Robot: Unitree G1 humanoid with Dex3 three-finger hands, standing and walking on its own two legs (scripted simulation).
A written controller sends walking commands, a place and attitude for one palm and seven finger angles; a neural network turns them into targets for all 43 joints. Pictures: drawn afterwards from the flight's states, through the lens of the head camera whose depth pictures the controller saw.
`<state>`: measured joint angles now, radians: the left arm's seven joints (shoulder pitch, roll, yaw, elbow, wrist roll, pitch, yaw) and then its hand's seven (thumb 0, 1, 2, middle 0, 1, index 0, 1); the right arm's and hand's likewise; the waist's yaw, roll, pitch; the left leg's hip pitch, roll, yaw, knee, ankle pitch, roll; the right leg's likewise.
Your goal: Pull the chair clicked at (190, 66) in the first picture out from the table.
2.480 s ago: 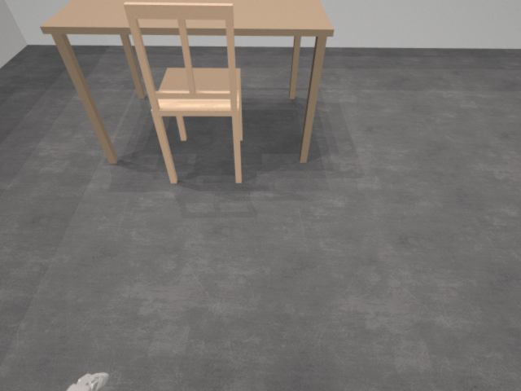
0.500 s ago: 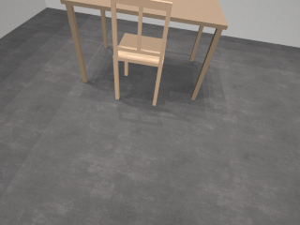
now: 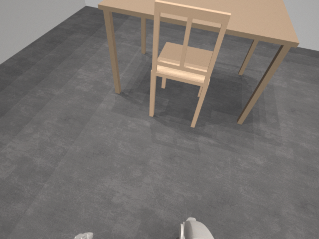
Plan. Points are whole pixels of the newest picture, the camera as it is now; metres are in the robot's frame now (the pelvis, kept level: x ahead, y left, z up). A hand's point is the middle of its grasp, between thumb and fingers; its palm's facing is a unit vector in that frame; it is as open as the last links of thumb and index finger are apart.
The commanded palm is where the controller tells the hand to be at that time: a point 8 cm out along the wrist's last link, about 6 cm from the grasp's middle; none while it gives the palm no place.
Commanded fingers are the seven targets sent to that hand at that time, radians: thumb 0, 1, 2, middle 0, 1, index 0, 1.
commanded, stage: walk to a spot facing it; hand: left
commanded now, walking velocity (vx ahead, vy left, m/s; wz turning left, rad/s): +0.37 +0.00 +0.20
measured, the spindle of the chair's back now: (185, 43) +1.09 -0.15 -0.08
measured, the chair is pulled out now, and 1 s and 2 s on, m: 0.00 0.00 0.00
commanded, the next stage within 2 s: turn to face it in 0.52 s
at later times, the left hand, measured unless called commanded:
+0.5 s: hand (110, 238) +0.16 +0.13 -0.17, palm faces +0.26 -0.95 -0.18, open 7.3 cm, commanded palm none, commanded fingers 0.00 0.90 0.90 -0.20 -0.30 -0.20 -0.30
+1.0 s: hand (91, 163) +0.39 +0.24 -0.17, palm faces +0.28 -0.95 -0.17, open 7.3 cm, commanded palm none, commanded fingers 0.00 0.90 0.90 -0.20 -0.30 -0.20 -0.30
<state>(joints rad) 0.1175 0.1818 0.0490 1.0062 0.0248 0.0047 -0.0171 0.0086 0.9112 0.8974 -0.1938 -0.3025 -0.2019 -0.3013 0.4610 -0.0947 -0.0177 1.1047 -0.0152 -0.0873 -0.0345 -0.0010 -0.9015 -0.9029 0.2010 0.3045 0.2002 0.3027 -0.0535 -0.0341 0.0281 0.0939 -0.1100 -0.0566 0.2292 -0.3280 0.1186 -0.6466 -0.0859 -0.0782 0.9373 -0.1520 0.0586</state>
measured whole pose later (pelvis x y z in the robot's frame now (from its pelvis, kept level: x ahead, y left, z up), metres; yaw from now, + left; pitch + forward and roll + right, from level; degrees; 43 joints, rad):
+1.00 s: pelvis +0.39 +0.05 +0.00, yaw +9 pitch -2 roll +0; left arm 0.25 0.17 0.08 1.01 0.02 0.05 0.01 0.00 0.91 0.90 -0.19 -0.30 -0.20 -0.30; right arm 0.14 -0.16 -0.03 0.98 -0.02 -0.03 -0.03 -0.03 -0.94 -0.90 0.20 0.30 0.20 0.30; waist 0.04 -0.03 0.04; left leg -0.17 0.05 0.28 0.44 -0.24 0.06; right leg -0.51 -0.11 -0.06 1.01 -0.31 0.06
